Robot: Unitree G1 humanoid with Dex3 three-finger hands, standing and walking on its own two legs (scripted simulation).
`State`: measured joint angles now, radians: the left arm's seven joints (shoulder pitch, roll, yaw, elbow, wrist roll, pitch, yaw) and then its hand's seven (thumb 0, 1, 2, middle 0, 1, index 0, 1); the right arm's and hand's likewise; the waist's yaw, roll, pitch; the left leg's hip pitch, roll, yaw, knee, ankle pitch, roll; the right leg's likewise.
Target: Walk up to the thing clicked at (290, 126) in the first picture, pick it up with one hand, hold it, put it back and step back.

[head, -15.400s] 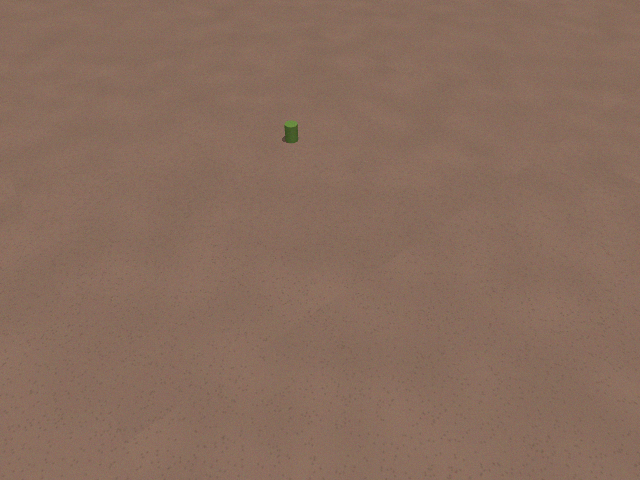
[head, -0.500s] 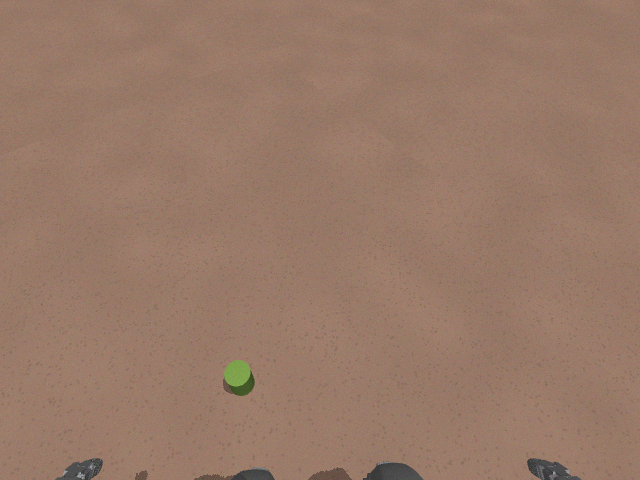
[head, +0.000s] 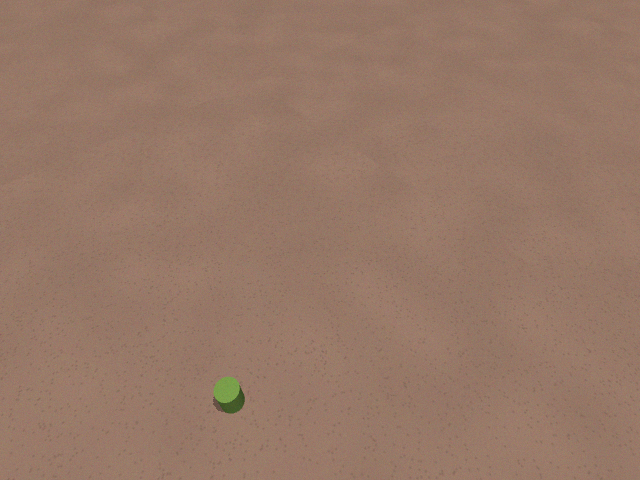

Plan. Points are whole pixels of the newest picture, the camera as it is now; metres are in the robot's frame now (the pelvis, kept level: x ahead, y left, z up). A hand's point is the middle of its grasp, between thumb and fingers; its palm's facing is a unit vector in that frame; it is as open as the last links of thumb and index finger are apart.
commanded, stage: walk up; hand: left
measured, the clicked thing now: (229, 395) +0.45 +0.28 -0.71
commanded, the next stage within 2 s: stand in 0.78 s
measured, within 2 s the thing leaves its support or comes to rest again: neither
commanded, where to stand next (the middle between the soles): +0.06 +0.04 m, yaw +1 degrees
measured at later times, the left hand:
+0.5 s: hand out of the picture +0.14 +0.26 -0.13, palm faces +0.00 -0.95 -0.32, open 7.4 cm
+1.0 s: hand out of the picture +0.10 +0.28 -0.14, palm faces -0.02 -0.94 -0.33, open 7.4 cm
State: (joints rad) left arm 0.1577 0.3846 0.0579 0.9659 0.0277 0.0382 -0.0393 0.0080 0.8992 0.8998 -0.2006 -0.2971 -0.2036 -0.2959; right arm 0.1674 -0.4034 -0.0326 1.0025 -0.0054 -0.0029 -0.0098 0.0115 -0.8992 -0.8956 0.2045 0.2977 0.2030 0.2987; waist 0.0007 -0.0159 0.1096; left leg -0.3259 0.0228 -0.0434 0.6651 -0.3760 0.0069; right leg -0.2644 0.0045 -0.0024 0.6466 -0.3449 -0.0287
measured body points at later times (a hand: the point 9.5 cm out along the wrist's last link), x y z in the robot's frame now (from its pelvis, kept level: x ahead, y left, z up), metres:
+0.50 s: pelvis +0.02 +0.01 +0.02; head +0.03 +0.01 +0.47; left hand +0.14 +0.31 -0.10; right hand +0.11 -0.29 -0.11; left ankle +0.03 +0.15 -0.73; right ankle +0.00 -0.11 -0.73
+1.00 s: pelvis +0.02 +0.03 +0.02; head +0.04 +0.03 +0.47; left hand +0.10 +0.33 -0.11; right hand +0.11 -0.28 -0.11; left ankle +0.03 +0.15 -0.73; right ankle +0.00 -0.11 -0.73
